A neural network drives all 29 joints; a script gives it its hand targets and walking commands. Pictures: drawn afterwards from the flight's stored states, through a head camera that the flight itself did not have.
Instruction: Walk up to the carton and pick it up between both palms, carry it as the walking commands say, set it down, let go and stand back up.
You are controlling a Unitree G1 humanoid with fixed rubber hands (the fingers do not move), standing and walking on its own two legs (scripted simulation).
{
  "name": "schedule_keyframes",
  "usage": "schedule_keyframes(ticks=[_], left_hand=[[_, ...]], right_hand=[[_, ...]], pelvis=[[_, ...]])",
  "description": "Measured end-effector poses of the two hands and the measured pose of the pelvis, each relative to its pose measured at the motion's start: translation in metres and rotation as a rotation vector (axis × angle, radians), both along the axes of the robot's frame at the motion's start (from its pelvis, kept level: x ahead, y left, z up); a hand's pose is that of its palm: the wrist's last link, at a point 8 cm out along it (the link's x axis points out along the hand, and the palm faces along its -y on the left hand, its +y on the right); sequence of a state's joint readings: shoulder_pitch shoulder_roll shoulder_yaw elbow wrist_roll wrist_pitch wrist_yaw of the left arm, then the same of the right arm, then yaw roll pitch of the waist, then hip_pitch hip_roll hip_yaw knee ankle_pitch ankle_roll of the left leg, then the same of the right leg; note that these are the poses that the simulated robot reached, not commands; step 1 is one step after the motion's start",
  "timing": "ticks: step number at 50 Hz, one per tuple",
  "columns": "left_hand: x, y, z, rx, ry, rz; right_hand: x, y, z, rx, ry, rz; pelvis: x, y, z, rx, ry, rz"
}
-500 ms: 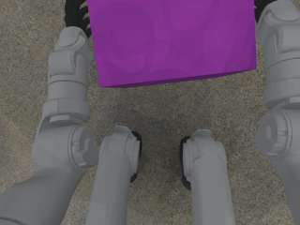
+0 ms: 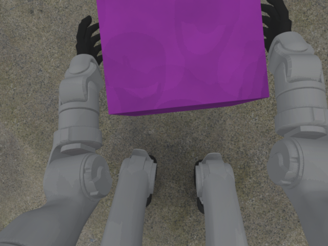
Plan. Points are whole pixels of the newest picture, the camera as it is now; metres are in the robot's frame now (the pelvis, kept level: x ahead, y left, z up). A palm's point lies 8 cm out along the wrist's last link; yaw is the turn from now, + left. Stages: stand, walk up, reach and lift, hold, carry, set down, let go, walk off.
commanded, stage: reach and lift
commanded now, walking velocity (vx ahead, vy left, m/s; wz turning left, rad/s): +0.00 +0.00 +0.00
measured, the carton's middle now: (178, 52) +0.54 -0.01 -0.16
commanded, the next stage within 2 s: none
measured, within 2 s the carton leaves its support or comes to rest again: neither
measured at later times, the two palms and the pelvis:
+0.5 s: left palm (65, 54) +0.49 +0.18 -0.01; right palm (296, 30) +0.52 -0.19 -0.02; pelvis +0.01 +0.00 +0.06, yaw -1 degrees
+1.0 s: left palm (29, 49) +0.47 +0.19 +0.06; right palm (327, 19) +0.50 -0.19 +0.06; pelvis +0.03 +0.00 +0.12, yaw -1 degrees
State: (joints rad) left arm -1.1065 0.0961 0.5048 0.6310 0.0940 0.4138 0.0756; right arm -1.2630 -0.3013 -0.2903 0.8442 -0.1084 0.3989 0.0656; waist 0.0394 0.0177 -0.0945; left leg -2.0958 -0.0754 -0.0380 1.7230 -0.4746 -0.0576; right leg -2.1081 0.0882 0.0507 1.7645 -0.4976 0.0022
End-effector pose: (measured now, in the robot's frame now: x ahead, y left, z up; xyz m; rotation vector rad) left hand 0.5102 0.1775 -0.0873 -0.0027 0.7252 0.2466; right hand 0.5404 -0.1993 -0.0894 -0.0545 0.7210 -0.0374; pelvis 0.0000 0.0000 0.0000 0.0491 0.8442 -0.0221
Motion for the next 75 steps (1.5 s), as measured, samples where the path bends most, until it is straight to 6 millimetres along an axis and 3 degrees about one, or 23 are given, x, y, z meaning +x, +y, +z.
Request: schedule_keyframes(ticks=[33, 75], left_hand=[[-0.028, 0.008, 0.099, -0.014, -0.011, 0.013], [-0.069, 0.012, 0.222, -0.014, 0.000, 0.017]], right_hand=[[-0.029, 0.007, 0.098, 0.007, -0.005, -0.007], [-0.073, 0.012, 0.217, 0.016, 0.011, -0.018]], pelvis=[[0.012, 0.003, 0.076, -0.015, -0.052, 0.000], [0.048, 0.002, 0.185, -0.028, -0.237, -0.006]])
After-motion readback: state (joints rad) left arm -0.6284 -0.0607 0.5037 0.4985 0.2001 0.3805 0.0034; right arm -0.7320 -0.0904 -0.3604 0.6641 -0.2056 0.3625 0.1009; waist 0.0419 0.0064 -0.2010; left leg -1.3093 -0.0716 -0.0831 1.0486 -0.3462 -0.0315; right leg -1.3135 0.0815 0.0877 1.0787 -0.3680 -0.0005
